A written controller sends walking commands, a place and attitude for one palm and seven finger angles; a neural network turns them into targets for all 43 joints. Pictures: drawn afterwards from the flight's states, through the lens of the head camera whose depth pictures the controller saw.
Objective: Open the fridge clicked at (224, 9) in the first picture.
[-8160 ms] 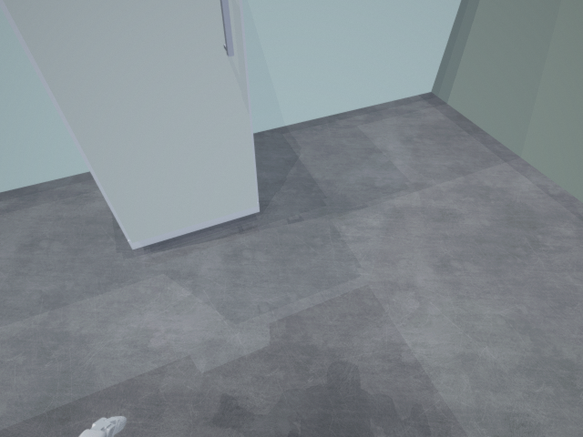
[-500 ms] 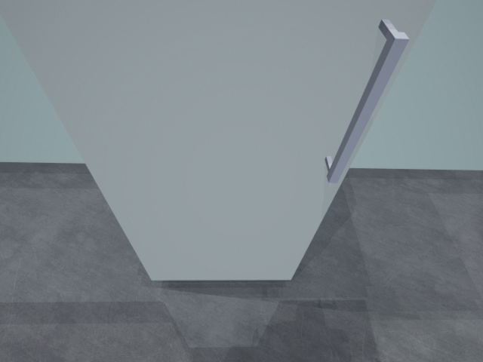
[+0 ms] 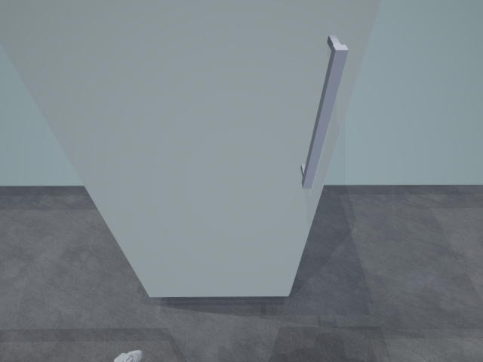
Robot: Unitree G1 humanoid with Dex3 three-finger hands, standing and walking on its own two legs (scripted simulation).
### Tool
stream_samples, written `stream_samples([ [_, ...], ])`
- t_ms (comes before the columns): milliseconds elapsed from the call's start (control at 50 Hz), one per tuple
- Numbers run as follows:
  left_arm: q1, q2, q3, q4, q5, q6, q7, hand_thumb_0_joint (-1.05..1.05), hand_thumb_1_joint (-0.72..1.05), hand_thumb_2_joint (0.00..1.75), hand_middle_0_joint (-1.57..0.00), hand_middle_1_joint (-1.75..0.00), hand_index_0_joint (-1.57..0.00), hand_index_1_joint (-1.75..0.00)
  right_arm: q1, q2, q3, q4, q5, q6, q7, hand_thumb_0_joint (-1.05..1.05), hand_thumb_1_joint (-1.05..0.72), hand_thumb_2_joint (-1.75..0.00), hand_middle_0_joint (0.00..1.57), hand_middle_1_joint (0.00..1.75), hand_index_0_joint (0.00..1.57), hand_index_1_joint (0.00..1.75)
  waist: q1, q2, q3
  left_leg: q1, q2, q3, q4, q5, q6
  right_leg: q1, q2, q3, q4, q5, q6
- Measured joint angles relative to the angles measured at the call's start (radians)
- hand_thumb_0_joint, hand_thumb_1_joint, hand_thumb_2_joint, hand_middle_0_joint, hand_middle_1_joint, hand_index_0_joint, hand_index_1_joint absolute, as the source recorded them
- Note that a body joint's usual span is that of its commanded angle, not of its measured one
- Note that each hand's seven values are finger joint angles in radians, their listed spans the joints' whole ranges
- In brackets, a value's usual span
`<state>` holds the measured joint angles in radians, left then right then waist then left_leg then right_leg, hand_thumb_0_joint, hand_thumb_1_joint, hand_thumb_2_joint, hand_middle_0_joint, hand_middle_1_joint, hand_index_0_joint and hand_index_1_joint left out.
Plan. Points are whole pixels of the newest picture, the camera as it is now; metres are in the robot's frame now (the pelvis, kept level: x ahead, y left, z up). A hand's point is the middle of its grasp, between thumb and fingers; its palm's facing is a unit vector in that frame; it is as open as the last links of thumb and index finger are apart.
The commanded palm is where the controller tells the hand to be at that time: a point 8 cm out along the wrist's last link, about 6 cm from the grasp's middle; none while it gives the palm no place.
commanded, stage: come to a stop and stand still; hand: right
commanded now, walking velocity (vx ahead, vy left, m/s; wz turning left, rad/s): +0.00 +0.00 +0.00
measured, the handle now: (317, 123) +0.46 -0.11 +0.18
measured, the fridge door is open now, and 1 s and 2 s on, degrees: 0 0 0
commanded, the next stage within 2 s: none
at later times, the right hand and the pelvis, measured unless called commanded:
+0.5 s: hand out of the picture -0.14 -0.23 -0.17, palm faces +0.10 +0.98 -0.20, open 7.4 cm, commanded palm none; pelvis -0.11 -0.06 +0.00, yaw +0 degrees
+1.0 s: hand out of the picture -0.20 -0.30 -0.16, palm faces +0.03 +0.98 -0.18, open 7.4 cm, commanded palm none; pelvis -0.21 -0.13 +0.01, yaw +2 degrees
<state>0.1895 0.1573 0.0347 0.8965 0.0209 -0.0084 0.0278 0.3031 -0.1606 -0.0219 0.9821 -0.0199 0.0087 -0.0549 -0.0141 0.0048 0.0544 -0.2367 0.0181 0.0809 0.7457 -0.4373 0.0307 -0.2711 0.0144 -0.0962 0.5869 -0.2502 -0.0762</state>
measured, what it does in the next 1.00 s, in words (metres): walks backwards: left foot, then left foot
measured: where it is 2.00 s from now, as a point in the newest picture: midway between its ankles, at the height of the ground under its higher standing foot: outside the picture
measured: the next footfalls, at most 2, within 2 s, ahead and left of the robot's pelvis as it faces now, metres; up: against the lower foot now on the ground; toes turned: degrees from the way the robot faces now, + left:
left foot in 0.06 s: +0.05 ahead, +0.12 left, +0.00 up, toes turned +3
left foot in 0.44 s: -0.03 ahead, +0.07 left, +0.00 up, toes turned +4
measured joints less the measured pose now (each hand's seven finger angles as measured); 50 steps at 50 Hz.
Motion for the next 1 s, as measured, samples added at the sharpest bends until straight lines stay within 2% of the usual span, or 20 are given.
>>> stream_samples([
  [40, 0.023, 0.001, -0.007, 0.0, 0.003, 0.009, -0.002, 0.0, 0.91, 0.9, -0.2, -0.3, -0.2, -0.3, -0.023, -0.005, -0.001, -0.03, 0.0, 0.006, 0.003, 0.01, -0.91, -0.89, 0.2, 0.29, 0.2, 0.3, -0.003, -0.015, -0.007, -0.008, 0.006, -0.023, -0.042, -0.022, -0.002, -0.005, 0.008, 0.0, -0.006, 0.016, -0.012],
  [80, 0.039, 0.0, -0.008, 0.004, -0.001, 0.02, -0.004, 0.0, 0.92, 0.9, -0.2, -0.3, -0.2, -0.3, -0.036, -0.013, -0.003, -0.057, -0.006, -0.001, 0.005, 0.01, -0.91, -0.89, 0.2, 0.29, 0.2, 0.3, -0.009, -0.018, -0.012, -0.005, 0.014, -0.039, -0.121, 0.086, -0.009, -0.024, 0.017, -0.006, 0.009, 0.023, -0.017],
  [120, 0.048, 0.009, -0.001, 0.009, -0.001, 0.035, -0.008, -0.01, 0.94, 0.9, -0.2, -0.3, -0.2, -0.3, -0.035, -0.017, -0.002, -0.069, -0.009, -0.002, 0.008, 0.01, -0.91, -0.89, 0.2, 0.29, 0.2, 0.3, -0.002, -0.025, -0.021, -0.02, 0.017, -0.044, -0.123, 0.158, -0.022, -0.039, 0.02, -0.008, 0.019, 0.023, -0.014],
  [200, 0.095, 0.023, 0.005, 0.012, 0.01, 0.049, -0.021, -0.01, 0.94, 0.9, -0.2, -0.3, -0.2, -0.3, -0.007, -0.023, 0.002, -0.078, -0.01, 0.017, 0.013, 0.0, -0.91, -0.89, 0.2, 0.29, 0.2, 0.3, 0.022, -0.029, -0.061, -0.054, 0.019, -0.055, -0.118, 0.095, -0.015, -0.069, 0.031, -0.008, 0.011, -0.004, -0.009],
  [260, 0.135, 0.029, 0.003, 0.023, 0.015, 0.042, -0.022, 0.0, 0.93, 0.9, -0.2, -0.3, -0.2, -0.3, 0.009, -0.026, 0.0, -0.079, -0.009, 0.024, 0.014, 0.01, -0.91, -0.89, 0.2, 0.29, 0.2, 0.3, 0.032, -0.031, -0.067, -0.071, 0.005, -0.073, -0.125, 0.069, -0.006, -0.077, 0.031, -0.011, -0.023, 0.048, -0.033],
  [320, 0.164, 0.03, 0.001, 0.048, 0.013, 0.044, -0.022, 0.0, 0.92, 0.9, -0.2, -0.3, -0.2, -0.3, 0.023, -0.025, -0.005, -0.075, -0.01, 0.026, 0.017, 0.01, -0.91, -0.89, 0.2, 0.29, 0.2, 0.3, 0.03, -0.029, -0.061, -0.089, -0.003, -0.079, -0.099, 0.045, 0.007, -0.08, 0.032, -0.015, -0.057, 0.116, -0.054],
  [380, 0.18, 0.033, 0.001, 0.075, 0.013, 0.059, -0.023, 0.0, 0.92, 0.9, -0.2, -0.3, -0.2, -0.3, 0.058, -0.014, -0.009, -0.059, -0.011, 0.034, 0.02, 0.0, -0.91, -0.89, 0.2, 0.29, 0.2, 0.3, 0.02, -0.033, -0.071, -0.078, -0.018, -0.055, -0.043, 0.01, 0.015, -0.081, 0.037, -0.022, -0.093, 0.159, -0.068],
  [420, 0.181, 0.034, 0.003, 0.087, 0.013, 0.068, -0.022, 0.0, 0.92, 0.9, -0.2, -0.3, -0.2, -0.3, 0.094, -0.002, -0.012, -0.045, -0.01, 0.036, 0.021, 0.0, -0.91, -0.89, 0.2, 0.29, 0.2, 0.3, 0.011, -0.035, -0.083, -0.032, -0.029, -0.028, -0.077, -0.006, 0.024, -0.084, 0.044, -0.029, -0.121, 0.174, -0.068],
  [460, 0.168, 0.039, 0.008, 0.093, 0.012, 0.075, -0.02, 0.0, 0.91, 0.9, -0.2, -0.3, -0.2, -0.3, 0.127, 0.018, -0.012, -0.022, -0.009, 0.037, 0.02, 0.0, -0.91, -0.89, 0.2, 0.29, 0.2, 0.29, 0.003, -0.049, -0.082, 0.01, -0.043, -0.019, -0.165, 0.045, 0.031, -0.089, 0.047, -0.029, -0.14, 0.161, -0.053],
  [500, 0.156, 0.034, 0.015, 0.093, 0.003, 0.086, -0.016, 0.01, 0.91, 0.9, -0.2, -0.3, -0.2, -0.3, 0.166, 0.034, -0.007, -0.003, -0.012, 0.037, 0.016, 0.0, -0.91, -0.89, 0.2, 0.29, 0.2, 0.29, 0.003, -0.059, -0.081, 0.024, -0.04, -0.011, -0.225, 0.112, 0.034, -0.112, 0.055, -0.004, -0.09, 0.049, 0.012],
  [520, 0.152, 0.025, 0.019, 0.088, 0.001, 0.09, -0.017, 0.01, 0.91, 0.9, -0.2, -0.3, -0.2, -0.3, 0.185, 0.034, -0.008, 0.005, -0.013, 0.038, 0.011, 0.0, -0.91, -0.89, 0.2, 0.29, 0.2, 0.29, 0.0, -0.045, -0.087, 0.02, -0.031, -0.013, -0.248, 0.14, 0.04, -0.147, 0.063, 0.014, 0.018, -0.001, 0.036],
  [560, 0.144, 0.01, 0.021, 0.076, 0.0, 0.085, -0.024, 0.0, 0.91, 0.9, -0.2, -0.3, -0.2, -0.3, 0.203, 0.032, -0.012, 0.03, -0.01, 0.041, 0.0, 0.0, -0.91, -0.89, 0.2, 0.29, 0.2, 0.3, -0.004, -0.014, -0.088, 0.007, -0.012, -0.02, -0.286, 0.226, 0.042, -0.199, 0.061, 0.043, 0.259, -0.03, 0.056],
  [600, 0.147, -0.003, 0.02, 0.065, -0.004, 0.064, -0.027, 0.0, 0.91, 0.9, -0.2, -0.3, -0.2, -0.3, 0.202, 0.027, -0.012, 0.051, -0.011, 0.041, -0.001, 0.01, -0.91, -0.89, 0.2, 0.29, 0.2, 0.3, 0.0, 0.012, -0.088, -0.016, 0.003, -0.031, -0.296, 0.285, 0.018, -0.172, 0.038, 0.061, 0.333, -0.064, 0.06],
  [620, 0.153, -0.009, 0.019, 0.063, -0.006, 0.052, -0.027, 0.0, 0.91, 0.9, -0.2, -0.3, -0.2, -0.3, 0.198, 0.023, -0.011, 0.053, -0.013, 0.038, 0.001, 0.01, -0.91, -0.89, 0.2, 0.29, 0.2, 0.3, 0.001, 0.021, -0.089, -0.03, 0.008, -0.037, -0.29, 0.291, 0.002, -0.13, 0.025, 0.068, 0.288, -0.088, 0.06],
  [680, 0.174, -0.02, 0.011, 0.07, -0.007, 0.026, -0.021, 0.0, 0.91, 0.9, -0.2, -0.3, -0.2, -0.3, 0.168, 0.012, -0.01, 0.037, -0.015, 0.027, 0.008, 0.01, -0.91, -0.89, 0.2, 0.29, 0.2, 0.3, -0.003, 0.036, -0.086, -0.112, 0.02, -0.052, -0.197, 0.251, -0.032, 0.02, -0.003, 0.08, 0.009, -0.083, 0.054],
  [700, 0.169, -0.033, 0.007, 0.086, -0.004, 0.024, -0.015, 0.0, 0.91, 0.9, -0.2, -0.3, -0.2, -0.3, 0.143, 0.004, -0.013, 0.036, -0.01, 0.028, 0.009, 0.01, -0.91, -0.89, 0.2, 0.29, 0.2, 0.3, -0.004, 0.062, -0.07, -0.136, 0.032, -0.08, -0.149, 0.202, -0.034, 0.019, 0.02, 0.067, 0.002, -0.066, 0.04],
  [740, 0.175, -0.05, -0.005, 0.104, 0.002, 0.028, -0.005, 0.0, 0.91, 0.9, -0.2, -0.3, -0.2, -0.3, 0.109, -0.002, -0.016, 0.032, -0.005, 0.031, 0.01, 0.01, -0.91, -0.89, 0.2, 0.29, 0.2, 0.3, -0.01, 0.079, -0.058, -0.168, 0.021, -0.118, -0.061, 0.108, -0.028, 0.015, 0.041, 0.048, -0.001, -0.035, 0.012],
  [820, 0.197, -0.07, -0.021, 0.14, 0.004, 0.034, 0.0, 0.0, 0.91, 0.9, -0.2, -0.3, -0.2, -0.3, 0.061, -0.002, -0.016, 0.022, -0.008, 0.031, 0.009, 0.01, -0.91, -0.89, 0.2, 0.29, 0.2, 0.3, 0.001, 0.049, -0.083, -0.184, -0.017, -0.123, 0.121, 0.086, -0.017, 0.012, 0.056, 0.059, -0.062, 0.031, -0.015],
  [920, 0.192, -0.076, -0.03, 0.163, 0.015, 0.028, 0.001, 0.01, 0.92, 0.9, -0.2, -0.3, -0.2, -0.3, 0.045, 0.005, -0.013, 0.013, -0.009, 0.014, 0.022, 0.01, -0.91, -0.89, 0.2, 0.29, 0.2, 0.29, 0.015, 0.015, -0.109, -0.064, -0.031, -0.081, 0.001, 0.004, -0.001, 0.008, 0.062, 0.06, -0.139, 0.099, -0.029],
  [1000, 0.196, -0.056, -0.018, 0.166, 0.018, 0.028, 0.0, 0.02, 0.92, 0.9, -0.21, -0.3, -0.2, -0.3, 0.071, 0.011, -0.016, 0.022, -0.007, 0.02, 0.031, 0.0, -0.91, -0.89, 0.2, 0.29, 0.2, 0.29, 0.03, -0.001, -0.135, 0.051, -0.054, -0.06, -0.175, -0.013, 0.025, 0.006, 0.061, 0.041, -0.204, 0.134, -0.018],
])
